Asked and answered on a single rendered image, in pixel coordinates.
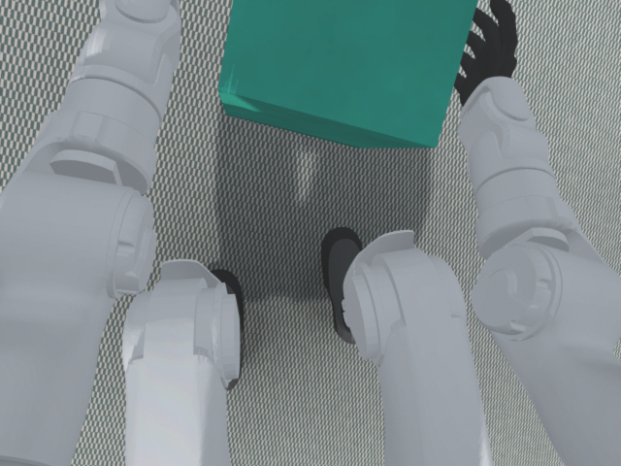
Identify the carton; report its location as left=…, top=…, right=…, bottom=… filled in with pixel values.
left=217, top=0, right=478, bottom=149

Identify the right robot forearm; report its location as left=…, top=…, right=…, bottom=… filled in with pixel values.
left=457, top=77, right=608, bottom=266

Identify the robot right upper arm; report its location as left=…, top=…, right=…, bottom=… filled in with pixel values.
left=471, top=242, right=621, bottom=466

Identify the robot left upper arm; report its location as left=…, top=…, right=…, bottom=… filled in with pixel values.
left=0, top=170, right=156, bottom=466

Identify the left robot foot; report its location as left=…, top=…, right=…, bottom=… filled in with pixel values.
left=210, top=269, right=244, bottom=391

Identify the right robot hand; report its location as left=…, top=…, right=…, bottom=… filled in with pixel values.
left=454, top=0, right=518, bottom=107

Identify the right robot foot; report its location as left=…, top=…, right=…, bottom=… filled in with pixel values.
left=321, top=227, right=363, bottom=344

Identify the robot foot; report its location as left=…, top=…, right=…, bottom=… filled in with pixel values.
left=321, top=227, right=363, bottom=344
left=210, top=269, right=244, bottom=391

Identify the left robot forearm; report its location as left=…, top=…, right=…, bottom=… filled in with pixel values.
left=0, top=0, right=181, bottom=204

